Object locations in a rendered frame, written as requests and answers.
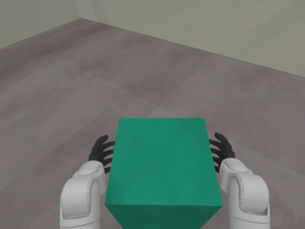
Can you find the robot right hand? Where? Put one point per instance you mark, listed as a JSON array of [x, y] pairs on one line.
[[225, 150]]

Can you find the robot left hand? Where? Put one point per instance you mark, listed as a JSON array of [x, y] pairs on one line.
[[97, 153]]

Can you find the left robot forearm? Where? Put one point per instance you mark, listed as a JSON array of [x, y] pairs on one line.
[[80, 197]]

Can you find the carton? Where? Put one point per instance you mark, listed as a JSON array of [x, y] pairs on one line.
[[162, 174]]

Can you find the right robot forearm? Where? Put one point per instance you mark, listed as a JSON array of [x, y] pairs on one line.
[[248, 196]]

